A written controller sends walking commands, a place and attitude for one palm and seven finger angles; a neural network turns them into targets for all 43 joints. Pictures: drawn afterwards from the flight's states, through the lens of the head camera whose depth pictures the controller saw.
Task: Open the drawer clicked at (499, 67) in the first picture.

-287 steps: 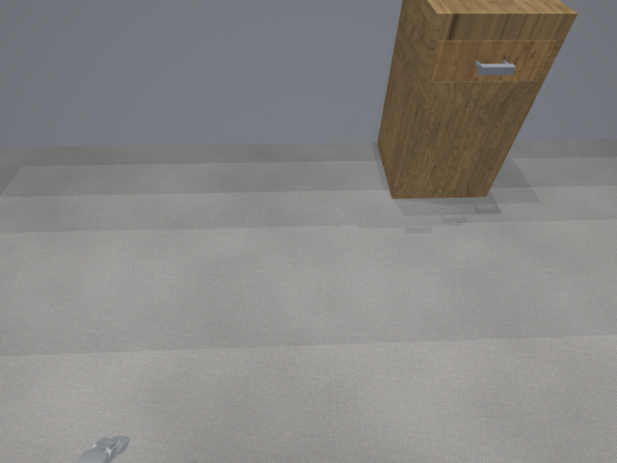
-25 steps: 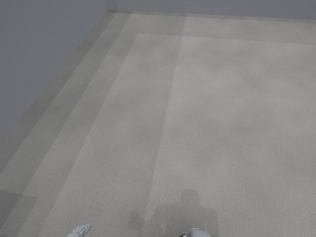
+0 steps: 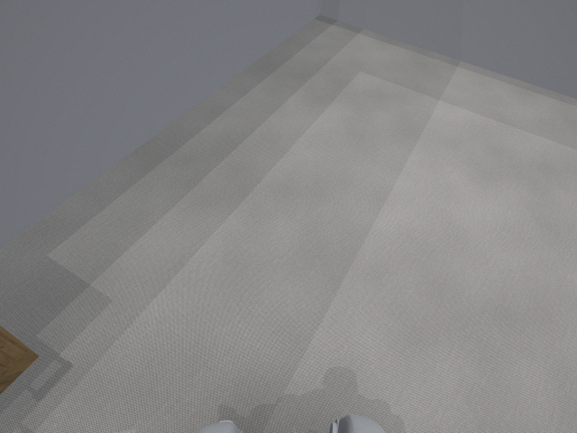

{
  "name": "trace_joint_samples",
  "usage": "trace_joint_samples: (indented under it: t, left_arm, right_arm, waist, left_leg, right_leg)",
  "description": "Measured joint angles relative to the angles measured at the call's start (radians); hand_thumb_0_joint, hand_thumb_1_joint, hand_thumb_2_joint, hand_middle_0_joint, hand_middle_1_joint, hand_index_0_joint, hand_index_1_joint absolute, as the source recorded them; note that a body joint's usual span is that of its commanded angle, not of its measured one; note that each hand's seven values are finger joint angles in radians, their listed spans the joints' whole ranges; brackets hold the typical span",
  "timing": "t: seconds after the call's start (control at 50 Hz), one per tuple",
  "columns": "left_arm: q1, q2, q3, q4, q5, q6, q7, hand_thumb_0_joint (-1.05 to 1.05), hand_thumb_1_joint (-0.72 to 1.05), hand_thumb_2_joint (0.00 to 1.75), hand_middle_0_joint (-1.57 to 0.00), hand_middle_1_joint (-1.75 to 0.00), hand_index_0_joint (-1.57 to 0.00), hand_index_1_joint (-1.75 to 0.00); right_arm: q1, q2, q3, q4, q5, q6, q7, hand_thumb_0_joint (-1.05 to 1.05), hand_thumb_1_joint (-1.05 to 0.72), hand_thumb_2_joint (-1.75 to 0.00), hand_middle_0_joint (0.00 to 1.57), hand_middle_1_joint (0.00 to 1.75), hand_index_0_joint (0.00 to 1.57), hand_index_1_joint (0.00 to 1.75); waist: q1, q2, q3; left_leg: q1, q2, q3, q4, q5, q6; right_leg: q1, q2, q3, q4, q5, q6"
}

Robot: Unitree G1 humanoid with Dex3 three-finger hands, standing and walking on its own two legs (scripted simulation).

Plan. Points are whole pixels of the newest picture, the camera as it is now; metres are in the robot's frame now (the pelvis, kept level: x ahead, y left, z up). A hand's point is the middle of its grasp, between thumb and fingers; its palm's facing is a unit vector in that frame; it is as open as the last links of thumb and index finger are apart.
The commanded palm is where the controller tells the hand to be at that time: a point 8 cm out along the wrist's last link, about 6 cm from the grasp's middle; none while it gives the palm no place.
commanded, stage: turn to face it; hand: left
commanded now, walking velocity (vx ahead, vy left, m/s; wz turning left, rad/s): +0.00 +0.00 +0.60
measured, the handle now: out of the picture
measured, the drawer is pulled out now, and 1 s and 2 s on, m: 0.00 0.00 0.00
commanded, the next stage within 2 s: take the last steps up to it in 1.56 s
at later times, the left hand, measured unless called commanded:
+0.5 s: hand out of the picture -0.01 +0.14 -0.13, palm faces +0.31 -0.90 -0.31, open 7.3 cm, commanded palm none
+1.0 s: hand out of the picture -0.15 +0.17 -0.15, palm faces +0.61 -0.74 -0.27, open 7.4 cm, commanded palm none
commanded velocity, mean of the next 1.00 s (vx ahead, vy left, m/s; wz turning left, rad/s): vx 0.00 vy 0.00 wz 0.60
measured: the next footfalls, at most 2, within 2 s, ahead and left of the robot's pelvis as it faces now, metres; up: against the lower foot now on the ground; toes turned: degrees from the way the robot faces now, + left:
right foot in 0.36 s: +0.04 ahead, -0.17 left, +0.00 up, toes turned +10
left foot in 0.80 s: -0.09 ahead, +0.06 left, +0.00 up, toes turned +37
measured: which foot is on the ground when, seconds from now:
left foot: down 0.00-0.36, up 0.38-0.78, down 0.80-1.00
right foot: up 0.00-0.34, down 0.36-0.80, up 0.82-1.00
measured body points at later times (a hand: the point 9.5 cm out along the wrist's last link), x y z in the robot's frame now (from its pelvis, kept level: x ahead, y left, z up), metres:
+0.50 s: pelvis -0.03 -0.07 +0.02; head +0.01 -0.10 +0.46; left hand -0.02 +0.19 -0.10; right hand +0.11 -0.31 -0.14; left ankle -0.04 +0.07 -0.64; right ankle +0.00 -0.17 -0.72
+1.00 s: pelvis -0.07 -0.05 +0.01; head -0.05 -0.02 +0.46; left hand -0.18 +0.21 -0.13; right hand +0.17 -0.20 -0.11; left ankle -0.12 +0.04 -0.72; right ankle +0.01 -0.19 -0.65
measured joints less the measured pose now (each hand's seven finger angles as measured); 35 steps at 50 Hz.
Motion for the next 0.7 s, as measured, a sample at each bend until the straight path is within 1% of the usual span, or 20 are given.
trace_joint_samples:
  t: [0.04, 0.1, 0.16, 0.22, 0.3, 0.34, 0.36, 0.38, 0.4, 0.42, 0.46, 0.48, 0.52, 0.56, 0.6, 0.66, 0.7]
  left_arm:
    - [0.004, 0.007, 0.002, -0.008, 0.000, -0.006, -0.004, 0.00, 0.92, 0.90, -0.20, -0.30, -0.20, -0.29]
    - [0.016, 0.014, 0.001, -0.019, -0.004, -0.010, -0.003, 0.00, 0.91, 0.90, -0.20, -0.30, -0.20, -0.29]
    - [0.024, 0.018, 0.000, -0.025, -0.008, -0.007, 0.003, 0.00, 0.91, 0.90, -0.20, -0.30, -0.20, -0.29]
    - [0.019, 0.016, -0.004, -0.033, -0.011, -0.004, 0.007, 0.00, 0.91, 0.90, -0.20, -0.30, -0.20, -0.29]
    - [0.004, -0.002, -0.017, -0.055, -0.017, -0.011, 0.008, 0.00, 0.91, 0.90, -0.20, -0.30, -0.20, -0.29]
    - [0.008, -0.012, -0.024, -0.072, -0.019, -0.022, 0.006, 0.00, 0.91, 0.90, -0.20, -0.30, -0.20, -0.29]
    - [0.013, -0.019, -0.026, -0.078, -0.015, -0.030, 0.007, 0.00, 0.91, 0.90, -0.20, -0.30, -0.20, -0.29]
    - [0.016, -0.031, -0.032, -0.081, -0.009, -0.033, 0.008, 0.00, 0.91, 0.90, -0.20, -0.30, -0.20, -0.29]
    - [0.023, -0.041, -0.041, -0.083, -0.006, -0.032, 0.009, 0.00, 0.91, 0.90, -0.20, -0.30, -0.20, -0.29]
    - [0.034, -0.049, -0.047, -0.084, -0.005, -0.031, 0.011, 0.00, 0.91, 0.89, -0.20, -0.30, -0.20, -0.29]
    - [0.055, -0.058, -0.052, -0.079, -0.005, -0.031, 0.013, 0.00, 0.91, 0.89, -0.20, -0.30, -0.20, -0.29]
    - [0.063, -0.060, -0.054, -0.075, -0.005, -0.031, 0.014, 0.00, 0.91, 0.89, -0.20, -0.30, -0.20, -0.30]
    - [0.071, -0.063, -0.059, -0.068, -0.004, -0.035, 0.013, 0.00, 0.91, 0.89, -0.20, -0.30, -0.21, -0.30]
    - [0.074, -0.064, -0.063, -0.065, -0.003, -0.040, 0.011, 0.00, 0.91, 0.89, -0.20, -0.30, -0.21, -0.30]
    - [0.076, -0.066, -0.066, -0.066, -0.002, -0.047, 0.009, 0.00, 0.91, 0.89, -0.20, -0.30, -0.21, -0.30]
    - [0.081, -0.064, -0.067, -0.066, 0.002, -0.053, 0.005, 0.00, 0.91, 0.89, -0.20, -0.30, -0.21, -0.30]
    - [0.083, -0.057, -0.065, -0.063, 0.005, -0.052, 0.003, 0.00, 0.91, 0.89, -0.21, -0.30, -0.21, -0.30]
  right_arm:
    - [0.001, -0.003, 0.004, -0.001, 0.002, 0.002, -0.004, 0.01, -0.91, -0.90, 0.19, 0.30, 0.20, 0.30]
    - [0.005, -0.006, 0.007, -0.002, 0.006, 0.003, -0.004, 0.01, -0.90, -0.90, 0.20, 0.30, 0.20, 0.30]
    - [0.007, -0.006, 0.006, -0.004, 0.006, 0.008, 0.001, 0.01, -0.90, -0.90, 0.20, 0.30, 0.20, 0.30]
    - [0.006, -0.009, 0.002, -0.007, 0.004, 0.016, 0.005, 0.01, -0.90, -0.90, 0.20, 0.30, 0.20, 0.30]
    - [0.002, -0.022, -0.006, -0.007, 0.002, 0.033, 0.011, 0.01, -0.90, -0.90, 0.20, 0.30, 0.20, 0.30]
    - [0.003, -0.030, -0.014, -0.009, 0.003, 0.045, 0.014, 0.01, -0.90, -0.90, 0.20, 0.30, 0.20, 0.30]
    - [0.004, -0.036, -0.020, -0.009, 0.006, 0.052, 0.015, 0.01, -0.90, -0.90, 0.20, 0.30, 0.20, 0.30]
    - [0.001, -0.044, -0.029, -0.006, 0.008, 0.060, 0.015, 0.01, -0.90, -0.90, 0.20, 0.30, 0.20, 0.30]
    - [0.002, -0.051, -0.035, -0.002, 0.007, 0.068, 0.015, 0.01, -0.90, -0.90, 0.20, 0.30, 0.20, 0.30]
    - [0.004, -0.057, -0.038, 0.001, 0.004, 0.073, 0.018, 0.01, -0.90, -0.90, 0.20, 0.30, 0.20, 0.30]
    - [0.004, -0.066, -0.042, 0.004, 0.000, 0.078, 0.025, 0.01, -0.91, -0.90, 0.20, 0.30, 0.20, 0.30]
    - [0.004, -0.069, -0.043, 0.002, 0.001, 0.076, 0.028, 0.01, -0.91, -0.90, 0.20, 0.30, 0.20, 0.30]
    - [0.008, -0.072, -0.044, -0.002, 0.003, 0.071, 0.032, 0.01, -0.91, -0.90, 0.20, 0.30, 0.20, 0.30]
    - [0.011, -0.074, -0.043, 0.001, 0.005, 0.072, 0.033, 0.01, -0.91, -0.90, 0.19, 0.30, 0.20, 0.30]
    - [0.010, -0.076, -0.041, 0.010, 0.005, 0.078, 0.033, 0.01, -0.91, -0.90, 0.19, 0.30, 0.20, 0.30]
    - [-0.008, -0.076, -0.034, 0.023, 0.008, 0.084, 0.031, 0.01, -0.91, -0.90, 0.19, 0.30, 0.20, 0.30]
    - [-0.025, -0.073, -0.027, 0.024, 0.011, 0.082, 0.030, 0.01, -0.91, -0.90, 0.19, 0.30, 0.20, 0.30]
  waist:
    - [0.006, 0.007, 0.002]
    - [0.010, 0.019, -0.004]
    - [0.006, 0.031, -0.012]
    - [-0.004, 0.044, -0.014]
    - [-0.015, 0.070, -0.013]
    - [-0.015, 0.079, -0.018]
    - [-0.012, 0.086, -0.021]
    - [-0.009, 0.100, -0.017]
    - [-0.008, 0.105, -0.017]
    - [-0.006, 0.105, -0.020]
    - [-0.002, 0.095, -0.023]
    - [-0.004, 0.089, -0.022]
    - [-0.012, 0.077, -0.017]
    - [-0.014, 0.068, -0.012]
    - [-0.009, 0.062, -0.005]
    - [0.007, 0.050, 0.007]
    - [0.018, 0.039, 0.016]
  left_leg:
    - [0.016, -0.019, -0.015, -0.067, 0.042, 0.006]
    - [0.034, -0.041, -0.039, -0.143, 0.090, 0.010]
    - [0.039, -0.056, -0.069, -0.176, 0.117, 0.005]
    - [0.031, -0.067, -0.103, -0.182, 0.132, -0.005]
    - [0.003, -0.080, -0.156, -0.168, 0.150, -0.028]
    - [-0.019, -0.093, -0.181, -0.149, 0.155, -0.046]
    - [-0.042, -0.098, -0.192, -0.111, 0.118, -0.054]
    - [-0.072, -0.102, -0.199, -0.031, 0.020, -0.067]
    - [-0.107, -0.109, -0.192, 0.077, -0.063, -0.074]
    - [-0.138, -0.112, -0.176, 0.185, -0.104, -0.077]
    - [-0.177, -0.099, -0.140, 0.369, -0.111, -0.089]
    - [-0.186, -0.087, -0.127, 0.432, -0.100, -0.097]
    - [-0.179, -0.061, -0.111, 0.489, -0.084, -0.112]
    - [-0.152, -0.036, -0.104, 0.482, -0.085, -0.125]
    - [-0.117, -0.015, -0.098, 0.441, -0.101, -0.134]
    - [-0.056, 0.004, -0.080, 0.336, -0.144, -0.139]
    - [-0.009, 0.008, -0.060, 0.242, -0.171, -0.135]
  right_leg:
    - [-0.026, 0.011, 0.039, 0.032, 0.055, 0.010]
    - [-0.024, 0.020, 0.076, -0.002, 0.083, 0.021]
    - [0.009, 0.029, 0.095, -0.083, 0.061, 0.027]
    - [0.054, 0.041, 0.103, -0.185, 0.026, 0.025]
    - [0.129, 0.069, 0.104, -0.351, 0.018, 0.009]
    - [0.194, 0.078, 0.092, -0.495, 0.068, -0.006]
    - [0.215, 0.079, 0.082, -0.554, 0.107, -0.026]
    - [0.214, 0.081, 0.066, -0.549, 0.128, -0.045]
    - [0.218, 0.073, 0.050, -0.545, 0.134, -0.060]
    - [0.227, 0.064, 0.038, -0.554, 0.139, -0.068]
    - [0.249, 0.045, 0.021, -0.588, 0.155, -0.074]
    - [0.259, 0.036, 0.011, -0.604, 0.163, -0.076]
    - [0.273, 0.020, -0.013, -0.625, 0.174, -0.077]
    - [0.281, 0.006, -0.043, -0.633, 0.176, -0.078]
    - [0.283, -0.007, -0.073, -0.632, 0.173, -0.078]
    - [0.275, -0.027, -0.111, -0.615, 0.165, -0.073]
    - [0.265, -0.043, -0.133, -0.595, 0.157, -0.067]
